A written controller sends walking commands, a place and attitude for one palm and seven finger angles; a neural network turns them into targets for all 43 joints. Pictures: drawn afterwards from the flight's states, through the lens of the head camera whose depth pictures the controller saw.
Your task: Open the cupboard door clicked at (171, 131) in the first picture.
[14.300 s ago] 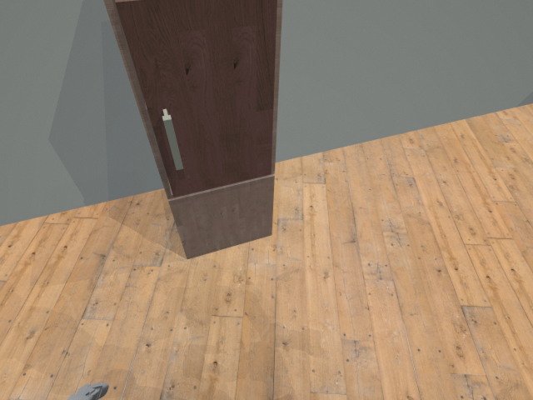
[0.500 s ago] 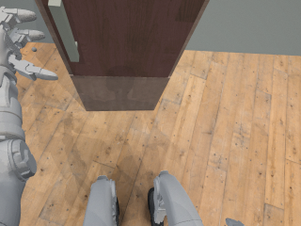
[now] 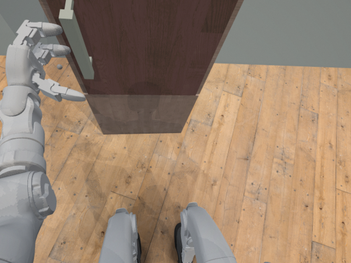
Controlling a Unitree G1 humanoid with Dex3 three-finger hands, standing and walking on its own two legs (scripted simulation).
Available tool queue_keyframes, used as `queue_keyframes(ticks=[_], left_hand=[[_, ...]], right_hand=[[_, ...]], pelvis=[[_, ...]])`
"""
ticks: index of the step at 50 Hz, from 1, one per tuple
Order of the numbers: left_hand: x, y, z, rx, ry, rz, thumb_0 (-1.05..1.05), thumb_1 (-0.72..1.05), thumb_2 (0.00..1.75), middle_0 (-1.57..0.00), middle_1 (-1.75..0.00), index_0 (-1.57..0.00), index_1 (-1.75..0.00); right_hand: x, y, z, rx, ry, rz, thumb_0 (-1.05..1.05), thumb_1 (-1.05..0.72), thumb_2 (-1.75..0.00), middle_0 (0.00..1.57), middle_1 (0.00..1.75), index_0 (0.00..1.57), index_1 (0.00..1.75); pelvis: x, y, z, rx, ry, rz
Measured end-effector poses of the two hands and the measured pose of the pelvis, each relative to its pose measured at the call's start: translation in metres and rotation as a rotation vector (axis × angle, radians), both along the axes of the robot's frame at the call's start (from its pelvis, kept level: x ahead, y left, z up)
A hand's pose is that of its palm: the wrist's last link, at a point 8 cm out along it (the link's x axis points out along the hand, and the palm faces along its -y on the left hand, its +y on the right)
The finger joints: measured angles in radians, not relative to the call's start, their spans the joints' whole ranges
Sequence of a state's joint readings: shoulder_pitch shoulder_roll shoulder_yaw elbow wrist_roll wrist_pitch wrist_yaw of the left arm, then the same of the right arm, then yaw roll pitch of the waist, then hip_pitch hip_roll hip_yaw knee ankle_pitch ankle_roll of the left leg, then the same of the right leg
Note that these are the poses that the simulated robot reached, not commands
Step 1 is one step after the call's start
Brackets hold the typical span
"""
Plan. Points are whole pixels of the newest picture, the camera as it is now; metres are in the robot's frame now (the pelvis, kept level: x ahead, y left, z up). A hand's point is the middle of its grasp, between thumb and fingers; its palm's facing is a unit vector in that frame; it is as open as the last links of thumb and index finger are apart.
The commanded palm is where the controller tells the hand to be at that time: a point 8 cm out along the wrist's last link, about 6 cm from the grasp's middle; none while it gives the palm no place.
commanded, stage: slide the fingers in behind the handle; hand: left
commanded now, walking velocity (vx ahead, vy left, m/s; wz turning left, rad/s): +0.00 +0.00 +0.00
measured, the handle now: (80, 43) +0.58 +0.17 +0.05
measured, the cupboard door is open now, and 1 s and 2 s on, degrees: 0 0 0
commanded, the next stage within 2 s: close the thumb around the handle in 1.14 s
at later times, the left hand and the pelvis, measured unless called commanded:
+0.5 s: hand (76, 68) +0.52 +0.18 +0.03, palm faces +0.01 -1.00 -0.01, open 14.0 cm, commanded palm +0.50 +0.21 +0.04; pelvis +0.00 -0.01 +0.00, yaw +0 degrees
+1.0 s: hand (89, 66) +0.53 +0.15 +0.04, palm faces +0.01 -1.00 -0.04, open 13.9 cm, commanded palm +0.50 +0.19 +0.04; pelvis +0.00 -0.01 +0.00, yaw +0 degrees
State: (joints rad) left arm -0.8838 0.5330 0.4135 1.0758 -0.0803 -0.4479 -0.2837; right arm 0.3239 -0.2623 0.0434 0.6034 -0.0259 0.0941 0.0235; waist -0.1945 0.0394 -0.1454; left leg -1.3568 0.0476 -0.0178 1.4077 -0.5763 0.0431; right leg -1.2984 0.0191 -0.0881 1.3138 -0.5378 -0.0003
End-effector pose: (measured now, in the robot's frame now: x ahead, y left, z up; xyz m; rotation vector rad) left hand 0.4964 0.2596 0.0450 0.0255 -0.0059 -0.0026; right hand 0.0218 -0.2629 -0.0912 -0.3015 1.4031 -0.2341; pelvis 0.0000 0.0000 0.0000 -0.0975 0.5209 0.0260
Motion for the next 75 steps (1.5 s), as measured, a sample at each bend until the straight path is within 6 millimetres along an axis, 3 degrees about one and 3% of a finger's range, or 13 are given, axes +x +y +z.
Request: queue_keyframes(ticks=[10,26,43,64,69,75], left_hand=[[-0.002,-0.014,-0.003,-0.013,0.022,0.021,-0.01,-0.50,0.30,-0.30,-1.20,-0.30,-1.20],[0.006,-0.029,-0.011,-0.014,0.023,0.009,-0.01,-0.50,0.30,-0.30,-1.20,-0.30,-1.20],[0.008,-0.055,-0.008,-0.016,0.019,0.002,-0.01,-0.50,0.30,-0.30,-1.20,-0.30,-1.20],[0.002,-0.050,-0.003,0.001,0.006,0.022,-0.01,-0.49,0.30,-0.30,-1.20,-0.30,-1.20],[0.003,-0.052,-0.005,0.000,0.011,0.008,-0.01,-0.42,0.33,-0.31,-1.21,-0.30,-1.20],[0.007,-0.051,-0.010,-0.009,0.013,0.017,-0.01,-0.20,0.43,-0.32,-1.23,-0.32,-1.23]], right_hand=[[0.008,-0.001,-0.002,0.016,-0.033,0.013,0.00,-0.91,-0.90,0.20,0.30,0.20,0.30],[-0.002,-0.004,-0.008,0.020,0.007,-0.006,0.00,-0.91,-0.90,0.20,0.30,0.20,0.30],[0.002,0.000,-0.007,0.043,-0.002,-0.009,0.00,-0.91,-0.90,0.20,0.30,0.20,0.30],[0.003,-0.008,-0.009,0.044,-0.007,-0.006,0.00,-0.91,-0.90,0.20,0.30,0.20,0.30],[0.004,-0.011,-0.008,0.031,-0.007,-0.003,0.00,-0.91,-0.90,0.20,0.30,0.20,0.30],[0.002,-0.013,-0.009,0.018,-0.007,-0.006,0.00,-0.91,-0.90,0.20,0.30,0.20,0.30]], pelvis=[[-0.001,-0.004,0.001,0.010,-0.008,0.000],[-0.001,-0.007,-0.004,0.013,0.006,-0.002],[0.003,-0.006,0.001,0.019,0.002,-0.001],[0.001,-0.013,0.001,0.027,-0.007,-0.001],[0.000,-0.013,-0.001,0.025,-0.006,0.001],[-0.001,-0.012,-0.003,0.021,0.004,-0.001]])
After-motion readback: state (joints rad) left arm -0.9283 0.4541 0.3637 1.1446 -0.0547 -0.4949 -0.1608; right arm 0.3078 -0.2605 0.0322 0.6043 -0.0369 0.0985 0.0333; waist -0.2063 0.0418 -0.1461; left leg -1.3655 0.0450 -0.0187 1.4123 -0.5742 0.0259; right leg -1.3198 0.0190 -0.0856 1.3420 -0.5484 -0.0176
